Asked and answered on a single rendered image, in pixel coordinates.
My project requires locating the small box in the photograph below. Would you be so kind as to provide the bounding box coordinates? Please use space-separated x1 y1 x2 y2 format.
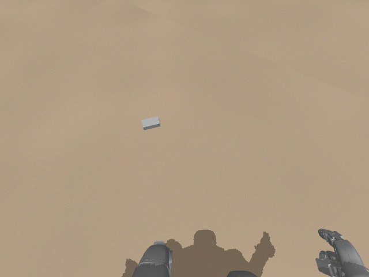
141 116 160 130

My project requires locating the right robot hand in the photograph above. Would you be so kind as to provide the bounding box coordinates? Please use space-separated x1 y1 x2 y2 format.
315 229 364 277

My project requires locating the right robot arm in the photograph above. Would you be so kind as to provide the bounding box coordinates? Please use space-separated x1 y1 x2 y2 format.
340 263 369 277

